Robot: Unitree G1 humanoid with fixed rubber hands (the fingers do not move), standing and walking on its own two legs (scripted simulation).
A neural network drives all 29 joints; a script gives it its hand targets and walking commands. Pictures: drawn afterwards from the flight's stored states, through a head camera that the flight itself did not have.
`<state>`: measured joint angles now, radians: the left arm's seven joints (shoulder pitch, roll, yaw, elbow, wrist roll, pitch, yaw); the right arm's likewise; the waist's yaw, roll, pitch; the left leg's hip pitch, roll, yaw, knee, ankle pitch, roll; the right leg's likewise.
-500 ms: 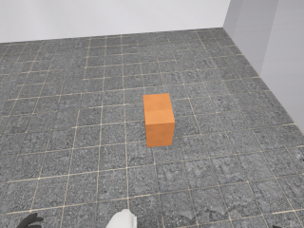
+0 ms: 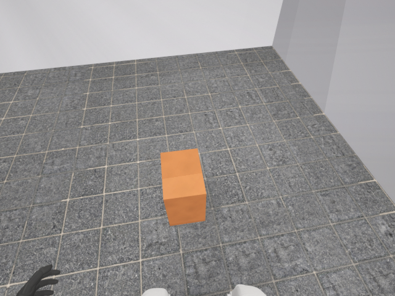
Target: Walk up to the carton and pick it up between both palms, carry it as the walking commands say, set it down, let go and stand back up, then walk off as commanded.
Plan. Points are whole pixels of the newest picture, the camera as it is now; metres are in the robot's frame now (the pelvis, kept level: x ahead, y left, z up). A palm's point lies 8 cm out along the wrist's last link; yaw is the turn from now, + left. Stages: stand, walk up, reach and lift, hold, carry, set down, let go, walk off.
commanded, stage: walk up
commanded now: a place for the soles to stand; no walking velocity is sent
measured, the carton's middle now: (183, 187) +0.69 +0.07 -0.60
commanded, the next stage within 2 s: none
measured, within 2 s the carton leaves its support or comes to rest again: neither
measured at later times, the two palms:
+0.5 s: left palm (64, 270) +0.19 +0.30 -0.10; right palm (354, 226) +0.26 -0.36 -0.07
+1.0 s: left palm (70, 227) +0.28 +0.30 -0.06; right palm (340, 215) +0.29 -0.34 -0.08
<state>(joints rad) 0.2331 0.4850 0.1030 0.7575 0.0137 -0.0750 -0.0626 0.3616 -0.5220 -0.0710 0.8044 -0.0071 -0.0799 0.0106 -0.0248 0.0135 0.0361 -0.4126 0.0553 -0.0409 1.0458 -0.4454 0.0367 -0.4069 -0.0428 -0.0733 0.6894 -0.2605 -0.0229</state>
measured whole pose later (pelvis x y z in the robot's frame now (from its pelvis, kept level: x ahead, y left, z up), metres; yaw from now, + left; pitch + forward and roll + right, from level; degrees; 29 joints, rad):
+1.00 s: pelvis +0.16 -0.03 +0.03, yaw +4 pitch -2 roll +0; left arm 0.00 0.42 -0.01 1.06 0.00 -0.04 0.01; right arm 0.02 -0.42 -0.01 1.11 0.00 -0.01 0.01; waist -0.01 0.00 0.05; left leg -0.19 0.03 0.01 0.43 -0.20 -0.02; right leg -0.16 -0.04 -0.06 0.44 -0.24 0.01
